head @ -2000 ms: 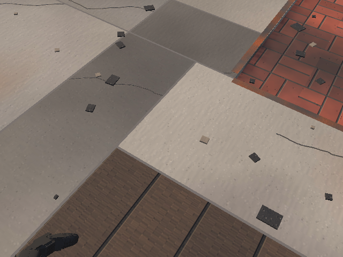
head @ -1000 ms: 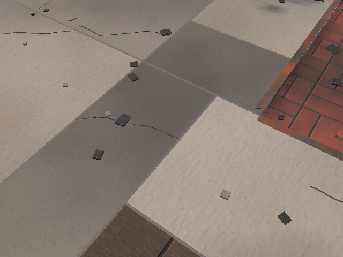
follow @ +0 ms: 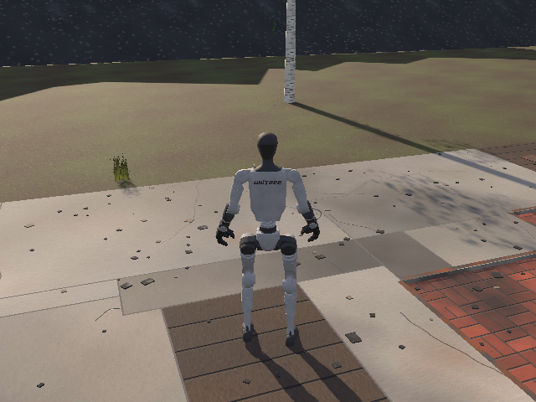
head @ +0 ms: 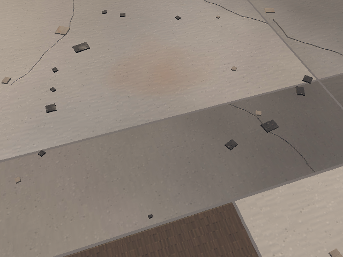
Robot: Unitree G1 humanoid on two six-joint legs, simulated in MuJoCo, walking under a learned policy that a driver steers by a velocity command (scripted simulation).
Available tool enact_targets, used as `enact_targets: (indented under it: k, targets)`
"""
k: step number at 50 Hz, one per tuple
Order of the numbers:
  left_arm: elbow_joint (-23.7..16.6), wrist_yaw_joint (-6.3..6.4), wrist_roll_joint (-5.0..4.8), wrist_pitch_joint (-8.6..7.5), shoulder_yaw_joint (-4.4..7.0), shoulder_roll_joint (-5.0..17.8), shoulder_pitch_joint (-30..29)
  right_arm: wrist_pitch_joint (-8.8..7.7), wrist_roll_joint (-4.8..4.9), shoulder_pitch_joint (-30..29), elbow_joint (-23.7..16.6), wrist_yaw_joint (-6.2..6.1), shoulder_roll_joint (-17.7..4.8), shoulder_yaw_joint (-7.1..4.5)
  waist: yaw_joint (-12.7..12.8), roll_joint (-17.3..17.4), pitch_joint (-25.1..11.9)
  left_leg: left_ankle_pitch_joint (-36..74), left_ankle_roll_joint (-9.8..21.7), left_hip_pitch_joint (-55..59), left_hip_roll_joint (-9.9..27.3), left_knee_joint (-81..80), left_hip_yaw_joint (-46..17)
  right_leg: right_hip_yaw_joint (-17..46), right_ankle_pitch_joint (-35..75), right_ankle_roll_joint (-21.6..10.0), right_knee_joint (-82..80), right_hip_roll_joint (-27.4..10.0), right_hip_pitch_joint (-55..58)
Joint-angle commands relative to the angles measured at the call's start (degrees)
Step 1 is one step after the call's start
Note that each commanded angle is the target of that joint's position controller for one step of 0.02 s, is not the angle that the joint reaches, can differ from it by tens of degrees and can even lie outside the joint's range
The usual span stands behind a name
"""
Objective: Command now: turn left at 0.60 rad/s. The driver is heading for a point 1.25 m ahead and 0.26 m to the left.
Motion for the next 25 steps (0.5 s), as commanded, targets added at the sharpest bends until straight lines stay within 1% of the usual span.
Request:
enact_targets:
  k: [1, 2, 3, 4, 5, 6, 7, 8, 9, 11, 15, 17, 19, 23, 24, 25]
  targets:
    - [-2.6, -0.17, -1.66, -0.91, 3.34, 11.0, -1.0, -0.57, -0.05, 2.9, -3.5, 0.25, -5.9, -2.26, -2.0, -9.1, -7.9, 9.7, 3.9, 7.3, -2.7, -15.6, 3.9, 6.2, 21.4, -9.0, 0.3, -11.6, 5.1]
    - [-1.2, -0.44, -1.20, -1.24, 2.74, 8.6, 2.6, -0.64, -0.14, 5.5, -2.8, -0.30, -8.3, -3.20, -2.4, -3.1, -9.0, 18.7, 6.1, 16.1, -1.7, -20.6, -0.3, 2.2, 14.1, -4.7, 7.7, -8.8, -1.0]
    - [-3.3, -0.77, 2.34, -1.35, 1.19, 4.2, 2.7, -0.96, -0.23, 7.6, -3.8, -1.31, -15.8, -4.88, -1.2, 15.8, -10.1, 43.1, 12.5, 27.3, 13.9, -20.2, -21.7, -2.6, -16.2, 1.6, 26.4, -1.6, -18.3]
    - [-5.8, -0.12, 2.13, -1.54, 1.40, 5.5, -3.3, -2.45, -2.49, 6.6, -5.1, -0.70, -16.3, -4.41, -4.2, 16.4, -11.7, 46.4, 24.3, 21.7, 21.4, -20.8, -31.6, 5.9, -26.1, 3.4, 37.9, 4.3, -25.6]
    - [-5.8, 0.32, 0.91, -1.28, 2.13, 8.0, -5.4, -3.68, -2.87, 5.9, -4.6, -0.23, -13.5, -3.66, -5.2, 10.1, -10.8, 40.9, 23.9, 20.2, 18.5, -22.0, -27.1, 9.6, -23.1, 3.0, 42.6, 2.9, -26.0]
    - [-5.5, 0.57, 0.41, -1.09, 2.39, 8.3, -5.2, -4.30, -2.13, 3.4, -3.8, -0.43, -11.8, -3.10, -3.4, 8.7, -8.6, 36.1, 20.7, 18.4, 15.0, -22.0, -22.8, 10.4, -17.9, 2.3, 42.1, 2.1, -26.2]
    - [-4.4, 1.05, 0.81, -0.92, 2.63, 8.4, -4.2, -4.25, -1.09, 1.0, -3.9, -0.79, -10.4, -2.70, -2.3, 6.3, -7.8, 32.1, 18.0, 17.8, 12.3, -21.9, -20.6, 10.9, -13.8, 2.3, 40.2, 1.6, -26.1]
    - [-4.2, 1.24, 1.18, -0.78, 2.81, 8.8, -3.5, -4.00, -0.39, -0.9, -4.0, -1.14, -9.7, -2.23, -1.4, 7.0, -7.3, 33.0, 17.1, 16.2, 11.1, -22.0, -19.5, 10.9, -10.7, 2.7, 39.3, 1.9, -24.8]
    - [-3.9, 1.05, 1.12, -0.84, 2.79, 8.4, -2.7, -3.77, -0.53, -1.3, -4.1, -1.51, -9.4, -1.89, -0.8, 7.8, -8.0, 34.3, 17.1, 15.0, 9.9, -22.2, -18.9, 10.6, -8.4, 3.2, 40.0, 2.9, -22.7]
    - [-3.4, 0.77, 0.67, -0.93, 2.51, 7.4, -1.4, -3.61, -1.00, -1.2, -3.9, -1.96, -9.2, -1.74, -0.5, 7.6, -9.3, 33.6, 17.3, 15.2, 8.9, -22.3, -18.4, 10.4, -5.8, 3.8, 37.4, 3.9, -21.2]
    - [-4.2, 0.69, 0.61, -1.04, 1.90, 6.1, -3.7, -3.22, -0.82, -0.2, -3.2, -2.47, -10.3, -2.09, -1.8, 7.7, -8.5, 26.4, 17.3, 15.5, 8.1, -22.1, -21.5, 11.4, -4.9, 4.5, 26.1, 5.0, -19.9]
    - [-4.4, 0.48, 0.49, -1.24, 1.81, 6.1, -4.3, -2.98, -0.88, -0.5, -3.2, -2.49, -10.8, -2.29, -2.2, 8.3, -8.0, 22.1, 17.4, 13.9, 7.8, -22.0, -23.7, 12.0, -5.4, 4.4, 21.9, 5.6, -17.7]
    - [-4.6, 0.19, 0.31, -1.57, 1.83, 6.2, -4.6, -2.76, -0.93, -0.9, -3.1, -2.27, -11.1, -2.40, -2.4, 8.6, -7.4, 20.1, 17.5, 12.1, 7.5, -21.7, -26.1, 12.4, -6.3, 4.0, 18.5, 6.3, -15.2]
    - [-5.0, -0.59, -0.13, -2.54, 2.02, 6.5, -3.9, -2.27, -0.55, -2.0, -3.1, -1.76, -11.1, -2.51, -2.4, 9.3, -8.1, 23.7, 17.0, 12.2, 6.8, -19.9, -30.9, 12.7, -7.4, 2.8, 11.6, 7.5, -10.6]
    - [-4.9, -0.84, -0.21, -2.79, 2.08, 6.5, -3.2, -2.13, -0.34, -2.4, -3.1, -1.72, -11.1, -2.51, -2.1, 9.4, -8.4, 25.1, 16.7, 12.5, 6.5, -19.1, -32.0, 12.7, -6.8, 2.4, 8.8, 7.7, -9.1]
    - [-4.6, -1.07, -0.23, -3.03, 2.18, 6.4, -2.0, -1.96, -0.03, -3.2, -3.2, -1.76, -10.9, -2.48, -1.2, 9.2, -8.7, 25.9, 15.9, 12.3, 5.6, -18.1, -32.4, 12.4, -4.6, 1.8, 4.4, 7.8, -6.5]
